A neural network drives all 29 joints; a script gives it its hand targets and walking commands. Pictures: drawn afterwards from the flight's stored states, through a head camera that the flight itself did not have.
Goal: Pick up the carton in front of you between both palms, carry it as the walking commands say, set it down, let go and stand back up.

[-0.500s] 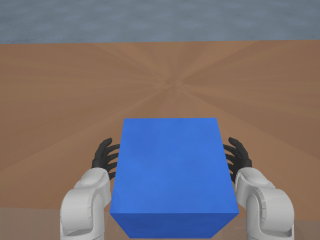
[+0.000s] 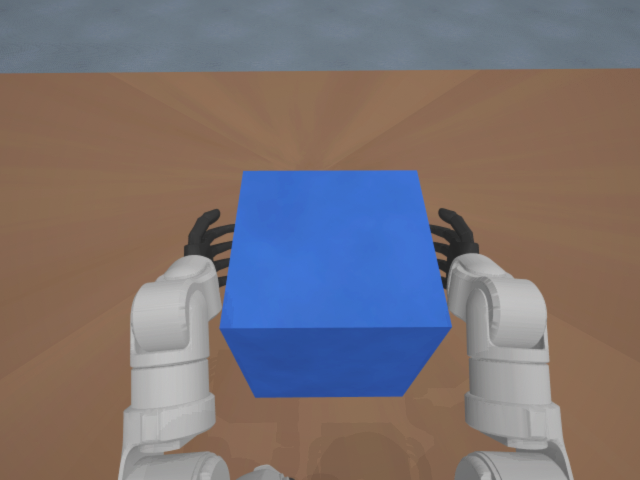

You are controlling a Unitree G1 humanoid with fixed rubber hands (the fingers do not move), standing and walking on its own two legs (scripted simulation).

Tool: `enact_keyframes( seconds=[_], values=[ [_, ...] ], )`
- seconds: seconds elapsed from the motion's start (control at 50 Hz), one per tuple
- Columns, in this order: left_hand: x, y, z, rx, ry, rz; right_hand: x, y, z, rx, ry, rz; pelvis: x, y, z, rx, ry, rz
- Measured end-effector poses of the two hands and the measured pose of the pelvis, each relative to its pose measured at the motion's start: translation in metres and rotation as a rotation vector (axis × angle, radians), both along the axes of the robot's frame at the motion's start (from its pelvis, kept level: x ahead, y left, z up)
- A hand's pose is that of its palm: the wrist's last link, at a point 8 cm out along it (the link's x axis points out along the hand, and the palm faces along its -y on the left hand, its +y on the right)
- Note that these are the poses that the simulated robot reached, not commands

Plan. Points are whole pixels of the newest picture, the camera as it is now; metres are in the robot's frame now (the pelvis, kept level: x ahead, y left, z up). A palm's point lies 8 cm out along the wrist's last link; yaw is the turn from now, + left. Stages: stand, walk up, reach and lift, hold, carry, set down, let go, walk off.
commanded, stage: carry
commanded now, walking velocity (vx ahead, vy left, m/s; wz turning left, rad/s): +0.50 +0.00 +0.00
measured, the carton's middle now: (329, 293) +0.34 -0.01 +0.02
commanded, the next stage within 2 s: none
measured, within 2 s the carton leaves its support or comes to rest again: neither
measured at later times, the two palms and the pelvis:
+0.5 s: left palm (230, 111) +0.67 +0.14 +0.08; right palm (400, 108) +0.69 -0.16 +0.07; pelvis +0.35 -0.02 -0.04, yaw +1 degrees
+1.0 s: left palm (236, 56) +1.00 +0.17 +0.01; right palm (362, 59) +0.98 -0.13 +0.01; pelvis +0.67 +0.03 -0.08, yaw +0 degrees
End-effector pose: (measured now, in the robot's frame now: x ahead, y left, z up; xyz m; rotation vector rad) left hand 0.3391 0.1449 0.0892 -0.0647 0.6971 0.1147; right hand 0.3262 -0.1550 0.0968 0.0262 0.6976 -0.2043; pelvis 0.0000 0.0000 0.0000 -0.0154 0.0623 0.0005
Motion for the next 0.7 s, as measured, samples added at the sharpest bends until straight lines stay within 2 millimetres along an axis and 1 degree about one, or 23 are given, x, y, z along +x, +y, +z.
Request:
enact_keyframes(
  seconds=[0.04,0.08,0.16,0.22,0.28,0.34,0.4,0.44,0.5,0.56,0.62,0.7],
  values=[
    [0.027,0.001,-0.004,-0.016,0.029,0.008,0.025,0.001,-0.005,0.015,0.027,-0.018,0.022,0.005,0.007,-0.005,0.011,-0.002],
    [0.055,0.003,-0.004,-0.026,0.031,0.018,0.052,0.003,-0.005,0.033,0.027,-0.034,0.045,0.008,0.013,-0.011,0.023,-0.004],
    [0.11,0.007,0.003,-0.038,-0.009,0.037,0.11,0.007,0.001,0.057,-0.015,-0.043,0.095,0.011,0.019,-0.017,0.043,-0.002],
    [0.15,0.008,0.008,-0.04,-0.044,0.05,0.154,0.008,0.007,0.065,-0.05,-0.036,0.137,0.009,0.019,-0.013,0.051,0.005],
    [0.192,0.006,0.014,-0.037,-0.088,0.059,0.198,0.005,0.011,0.071,-0.093,-0.025,0.184,0.004,0.013,0.003,0.049,0.011],
    [0.238,-0.001,0.017,-0.021,-0.138,0.059,0.246,-0.002,0.011,0.074,-0.142,-0.012,0.236,-0.002,-0.003,0.026,0.036,0.018],
    [0.283,-0.006,0.013,0.012,-0.183,0.067,0.298,-0.006,0.0,0.084,-0.186,0.026,0.29,-0.009,-0.031,0.041,0.011,0.023],
    [0.308,-0.006,0.004,0.042,-0.157,0.069,0.327,-0.006,-0.012,0.083,-0.158,0.049,0.314,-0.011,-0.038,0.02,0.011,0.018],
    [0.334,-0.001,-0.014,0.033,-0.071,0.097,0.36,0.0,-0.026,0.078,-0.073,0.071,0.348,-0.016,-0.036,0.028,0.018,0.017],
    [0.361,0.005,-0.024,0.01,-0.025,0.131,0.394,0.006,-0.033,0.092,-0.026,0.072,0.381,-0.02,-0.03,0.035,0.029,0.022],
    [0.396,0.01,-0.025,0.001,-0.029,0.147,0.432,0.012,-0.035,0.101,-0.029,0.074,0.415,-0.02,-0.027,0.041,0.04,0.023],
    [0.452,0.017,-0.021,0.002,-0.061,0.139,0.483,0.017,-0.033,0.099,-0.062,0.07,0.465,-0.013,-0.028,0.036,0.046,0.016]
  ],
)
